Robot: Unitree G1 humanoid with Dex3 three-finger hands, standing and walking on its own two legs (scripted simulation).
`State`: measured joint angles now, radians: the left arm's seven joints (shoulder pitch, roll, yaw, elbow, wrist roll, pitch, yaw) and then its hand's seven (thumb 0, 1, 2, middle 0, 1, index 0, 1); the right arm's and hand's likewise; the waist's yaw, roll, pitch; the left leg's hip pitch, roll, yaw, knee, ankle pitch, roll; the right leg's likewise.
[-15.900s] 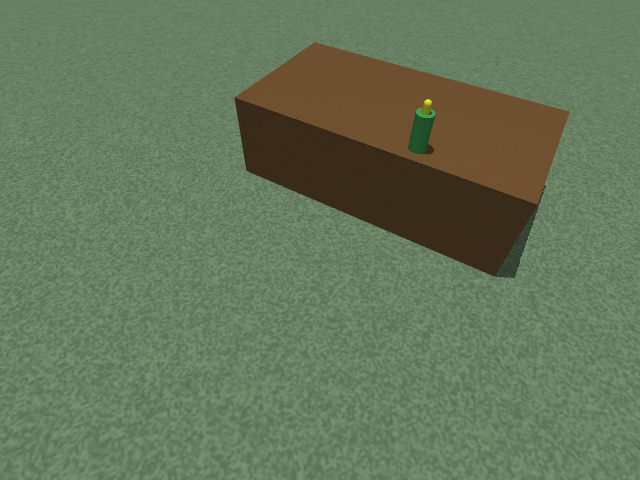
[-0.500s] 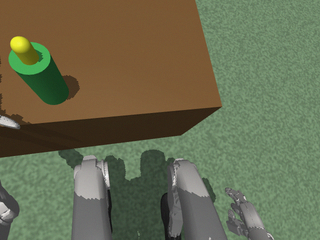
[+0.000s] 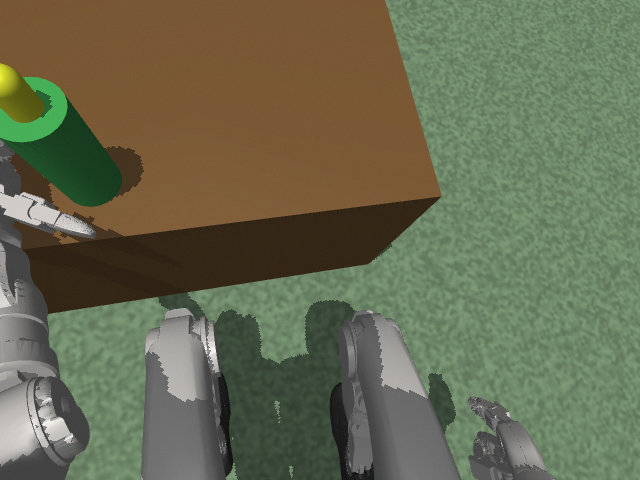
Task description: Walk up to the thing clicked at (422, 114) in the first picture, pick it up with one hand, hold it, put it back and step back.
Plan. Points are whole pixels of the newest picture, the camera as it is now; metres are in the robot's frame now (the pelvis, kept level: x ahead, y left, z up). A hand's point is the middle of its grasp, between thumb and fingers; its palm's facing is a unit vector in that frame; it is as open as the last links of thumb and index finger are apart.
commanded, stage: close in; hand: left
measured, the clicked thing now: (54, 139) +0.47 +0.27 +0.03
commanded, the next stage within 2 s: rest palm in 0.02 s
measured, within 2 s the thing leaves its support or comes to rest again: leaves its support in 1.82 s
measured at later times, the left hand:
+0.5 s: hand (63, 168) +0.45 +0.27 +0.00, palm faces +0.22 -0.97 +0.03, open 17.7 cm
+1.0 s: hand (47, 151) +0.46 +0.28 +0.01, palm faces +0.24 -0.97 +0.02, open 13.8 cm
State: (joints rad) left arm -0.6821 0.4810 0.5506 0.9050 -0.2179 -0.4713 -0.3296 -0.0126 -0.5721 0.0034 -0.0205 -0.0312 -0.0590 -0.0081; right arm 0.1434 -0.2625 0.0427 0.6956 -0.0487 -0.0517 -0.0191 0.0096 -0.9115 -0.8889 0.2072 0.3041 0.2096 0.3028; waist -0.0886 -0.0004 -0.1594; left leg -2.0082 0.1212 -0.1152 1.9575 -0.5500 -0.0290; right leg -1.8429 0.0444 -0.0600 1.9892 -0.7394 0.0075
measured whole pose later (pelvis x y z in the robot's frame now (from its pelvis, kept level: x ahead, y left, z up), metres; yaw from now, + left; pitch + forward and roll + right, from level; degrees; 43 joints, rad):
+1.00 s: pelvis +0.01 +0.00 +0.01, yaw +0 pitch +34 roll -5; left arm -0.66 0.44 0.50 0.84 -0.18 -0.48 -0.24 -0.01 -0.33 0.22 -0.50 -0.37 -0.52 -0.34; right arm 0.12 -0.25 0.03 0.66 -0.04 0.02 0.00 0.01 -0.93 -0.89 0.21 0.30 0.21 0.30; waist -0.08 -0.01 -0.15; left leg -1.96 0.12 -0.11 1.94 -0.57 -0.03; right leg -1.80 0.05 -0.05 1.96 -0.75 0.01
